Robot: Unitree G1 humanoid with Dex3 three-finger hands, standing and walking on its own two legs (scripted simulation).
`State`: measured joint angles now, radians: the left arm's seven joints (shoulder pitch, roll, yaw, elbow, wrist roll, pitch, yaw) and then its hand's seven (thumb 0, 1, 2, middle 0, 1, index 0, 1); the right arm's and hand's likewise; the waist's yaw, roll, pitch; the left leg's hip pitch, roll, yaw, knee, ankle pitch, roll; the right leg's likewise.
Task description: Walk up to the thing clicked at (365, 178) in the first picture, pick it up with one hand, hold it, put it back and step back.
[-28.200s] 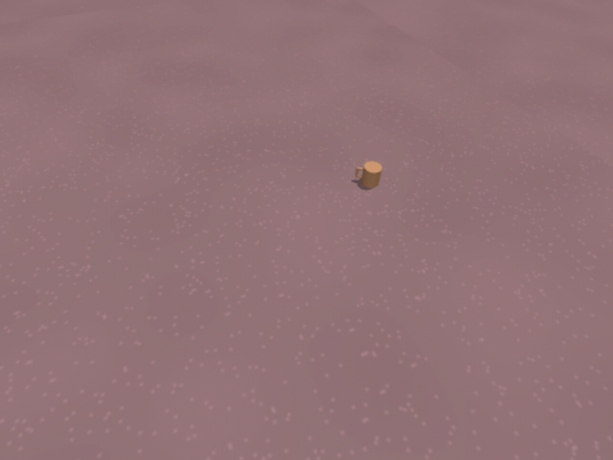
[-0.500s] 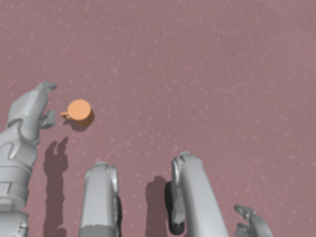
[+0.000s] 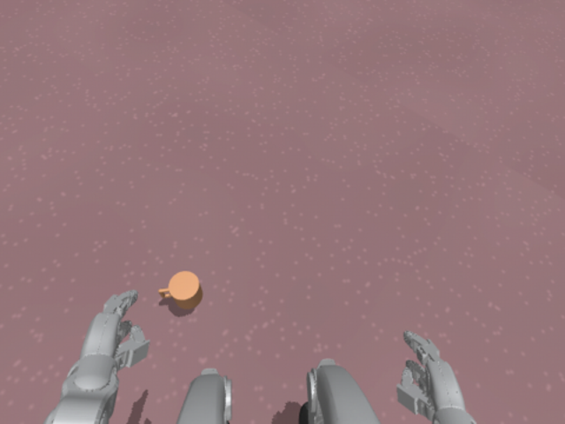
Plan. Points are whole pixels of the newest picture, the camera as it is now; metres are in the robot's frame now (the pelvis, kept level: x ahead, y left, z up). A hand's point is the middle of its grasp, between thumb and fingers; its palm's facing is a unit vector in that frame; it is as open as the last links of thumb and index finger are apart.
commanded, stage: home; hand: left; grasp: from above
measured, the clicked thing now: (180, 291) +0.51 +0.23 -0.60
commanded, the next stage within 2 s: none
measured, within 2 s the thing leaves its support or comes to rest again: neither
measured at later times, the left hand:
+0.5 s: hand (108, 387) +0.20 +0.18 +0.02, palm faces +0.09 -0.98 -0.19, open 7.4 cm
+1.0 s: hand (113, 384) +0.20 +0.18 +0.02, palm faces +0.07 -0.98 -0.20, open 7.4 cm
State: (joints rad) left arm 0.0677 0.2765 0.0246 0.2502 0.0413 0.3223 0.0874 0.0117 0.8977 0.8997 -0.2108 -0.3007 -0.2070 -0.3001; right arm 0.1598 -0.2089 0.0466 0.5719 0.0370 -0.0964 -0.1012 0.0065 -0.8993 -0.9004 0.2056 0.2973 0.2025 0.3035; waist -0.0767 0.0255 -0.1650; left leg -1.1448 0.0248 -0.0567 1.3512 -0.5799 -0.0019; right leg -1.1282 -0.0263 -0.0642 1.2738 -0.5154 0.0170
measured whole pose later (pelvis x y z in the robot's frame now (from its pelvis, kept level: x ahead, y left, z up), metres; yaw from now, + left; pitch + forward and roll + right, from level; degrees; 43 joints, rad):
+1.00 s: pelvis +0.04 +0.00 +0.07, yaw +1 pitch +10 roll -3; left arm 0.49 0.22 0.03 -0.11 -0.06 0.44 0.02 0.01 0.91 0.90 -0.20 -0.30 -0.20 -0.30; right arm 0.29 -0.22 0.03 0.55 0.01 -0.22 -0.17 0.01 -0.90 -0.90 0.21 0.30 0.20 0.30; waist -0.04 0.05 -0.16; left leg -0.67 0.03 -0.05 1.00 -0.51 0.00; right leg -0.65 -0.02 -0.07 0.92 -0.45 0.02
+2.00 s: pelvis +0.05 +0.00 +0.07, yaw +1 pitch +11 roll -3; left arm 0.50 0.23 0.03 -0.13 -0.06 0.44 0.02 0.01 0.91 0.90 -0.20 -0.30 -0.20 -0.30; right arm 0.28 -0.22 0.03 0.55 0.01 -0.23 -0.18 0.01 -0.90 -0.90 0.21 0.30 0.20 0.30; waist -0.04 0.04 -0.16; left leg -0.67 0.03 -0.05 1.01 -0.53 0.00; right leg -0.65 -0.02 -0.07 0.93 -0.47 0.02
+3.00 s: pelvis +0.05 +0.00 +0.13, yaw +2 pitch -2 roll +0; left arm 0.22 0.27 0.04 1.02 0.03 0.02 0.03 0.01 0.91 0.90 -0.21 -0.30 -0.20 -0.30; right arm 0.18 -0.27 -0.04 1.03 -0.04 -0.01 -0.03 0.01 -0.90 -0.90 0.21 0.30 0.20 0.30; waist 0.03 0.01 0.06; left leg -0.16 -0.02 -0.02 0.49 -0.29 0.01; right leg -0.17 -0.06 -0.05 0.49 -0.27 0.04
